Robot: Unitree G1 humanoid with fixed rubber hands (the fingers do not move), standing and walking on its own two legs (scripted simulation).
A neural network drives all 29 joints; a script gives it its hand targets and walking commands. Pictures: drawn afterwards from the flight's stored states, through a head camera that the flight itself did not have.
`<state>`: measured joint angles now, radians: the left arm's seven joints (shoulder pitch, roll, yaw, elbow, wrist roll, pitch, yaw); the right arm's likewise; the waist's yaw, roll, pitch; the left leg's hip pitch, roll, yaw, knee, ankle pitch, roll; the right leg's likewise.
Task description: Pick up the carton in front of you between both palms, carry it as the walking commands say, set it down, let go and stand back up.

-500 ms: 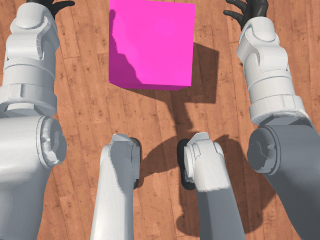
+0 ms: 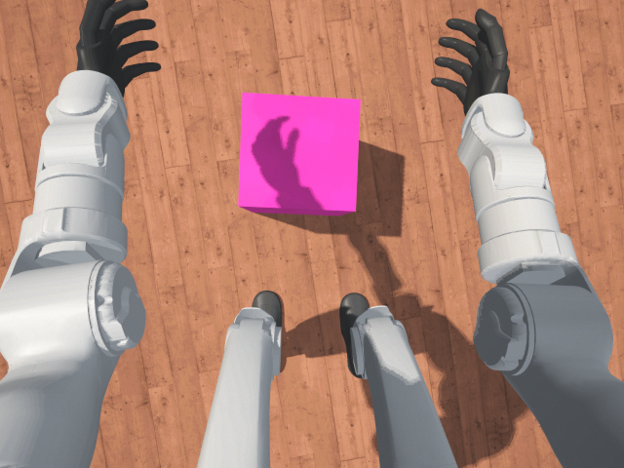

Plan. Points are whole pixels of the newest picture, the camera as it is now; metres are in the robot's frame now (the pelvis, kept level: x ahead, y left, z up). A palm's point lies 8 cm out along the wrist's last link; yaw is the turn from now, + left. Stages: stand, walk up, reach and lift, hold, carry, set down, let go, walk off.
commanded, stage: let go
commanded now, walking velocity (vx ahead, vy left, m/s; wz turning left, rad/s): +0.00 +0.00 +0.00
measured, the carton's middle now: (298, 164) +0.50 +0.02 -0.50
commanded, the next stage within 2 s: stand in 1.32 s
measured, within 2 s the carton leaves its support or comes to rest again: neither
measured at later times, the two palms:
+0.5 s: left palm (34, 204) +0.39 +0.23 +0.00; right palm (600, 205) +0.39 -0.21 +0.01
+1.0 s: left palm out of the picture +0.25 +0.23 +0.08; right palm out of the picture +0.26 -0.24 +0.09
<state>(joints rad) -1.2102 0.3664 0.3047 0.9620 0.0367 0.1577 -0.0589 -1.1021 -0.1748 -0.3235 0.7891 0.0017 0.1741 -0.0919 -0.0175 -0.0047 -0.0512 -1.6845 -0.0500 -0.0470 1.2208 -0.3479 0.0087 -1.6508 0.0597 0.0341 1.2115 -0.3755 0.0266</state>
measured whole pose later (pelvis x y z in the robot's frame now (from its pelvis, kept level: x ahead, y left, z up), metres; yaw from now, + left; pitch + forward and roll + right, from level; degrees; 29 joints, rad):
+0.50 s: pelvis +0.06 -0.01 +0.11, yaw +1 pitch +31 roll +0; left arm -0.38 0.22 0.20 0.65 0.05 0.04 -0.05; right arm -0.33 -0.16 -0.16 0.61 -0.04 0.04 0.03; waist -0.01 -0.01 -0.10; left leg -1.01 -0.04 -0.05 0.74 -0.27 0.01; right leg -0.98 0.04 0.05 0.75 -0.30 0.00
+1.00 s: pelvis +0.09 -0.01 +0.15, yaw +1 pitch -1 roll +0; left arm 0.23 0.21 0.05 0.44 0.01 0.08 -0.07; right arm 0.23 -0.21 -0.04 0.44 0.00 0.08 0.07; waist 0.00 -0.01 0.06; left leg -0.16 -0.03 -0.05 0.42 -0.25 0.01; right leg -0.15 0.03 0.06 0.43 -0.27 -0.01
